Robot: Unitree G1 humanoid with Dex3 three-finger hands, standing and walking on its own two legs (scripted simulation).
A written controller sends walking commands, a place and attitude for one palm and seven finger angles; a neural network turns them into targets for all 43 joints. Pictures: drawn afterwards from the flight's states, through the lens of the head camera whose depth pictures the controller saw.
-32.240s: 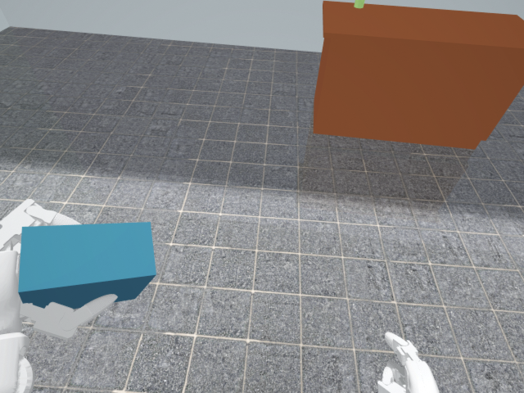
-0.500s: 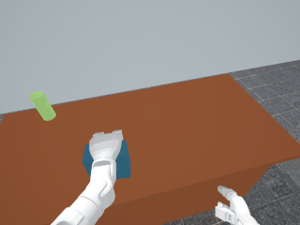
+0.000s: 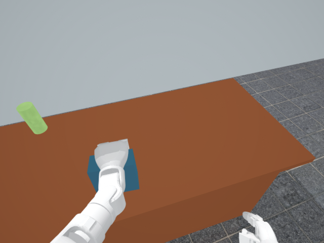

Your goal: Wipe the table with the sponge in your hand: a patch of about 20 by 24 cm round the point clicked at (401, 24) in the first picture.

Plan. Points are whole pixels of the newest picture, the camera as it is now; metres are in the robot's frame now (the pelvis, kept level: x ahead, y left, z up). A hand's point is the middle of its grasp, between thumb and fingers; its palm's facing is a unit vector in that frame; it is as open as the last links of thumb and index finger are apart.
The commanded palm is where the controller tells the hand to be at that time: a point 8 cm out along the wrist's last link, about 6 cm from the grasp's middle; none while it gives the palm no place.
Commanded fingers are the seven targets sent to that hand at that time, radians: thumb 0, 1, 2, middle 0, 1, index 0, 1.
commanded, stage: wipe forward along the third lane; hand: left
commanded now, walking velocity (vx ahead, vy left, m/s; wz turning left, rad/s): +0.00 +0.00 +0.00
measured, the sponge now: (116, 176) +0.32 +0.18 -0.05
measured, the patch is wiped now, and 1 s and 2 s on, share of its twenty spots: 0.90 0.95 1.00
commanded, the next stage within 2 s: wipe back along the third lane in 1.36 s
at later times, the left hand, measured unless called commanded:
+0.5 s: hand (118, 149) +0.38 +0.19 +0.00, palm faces -0.08 +0.00 -1.00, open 10.3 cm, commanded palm +0.36 +0.18 +0.03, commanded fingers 0.00 0.10 1.30 -1.20 -1.60 -1.20 -1.60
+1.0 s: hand (115, 134) +0.44 +0.21 +0.00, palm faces -0.09 -0.01 -1.00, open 10.3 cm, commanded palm +0.42 +0.21 +0.03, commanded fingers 0.00 0.10 1.30 -1.20 -1.60 -1.20 -1.60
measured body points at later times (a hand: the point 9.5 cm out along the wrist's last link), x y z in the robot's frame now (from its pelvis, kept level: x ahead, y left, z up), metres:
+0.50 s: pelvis -0.02 +0.00 -0.01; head +0.00 -0.01 +0.44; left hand +0.38 +0.18 +0.05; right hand +0.12 -0.24 -0.14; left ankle +0.07 +0.15 -0.72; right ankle -0.01 -0.10 -0.72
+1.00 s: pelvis +0.00 +0.03 -0.02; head +0.04 +0.03 +0.43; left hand +0.44 +0.21 +0.05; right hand +0.08 -0.23 -0.14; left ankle +0.07 +0.15 -0.72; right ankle -0.01 -0.10 -0.72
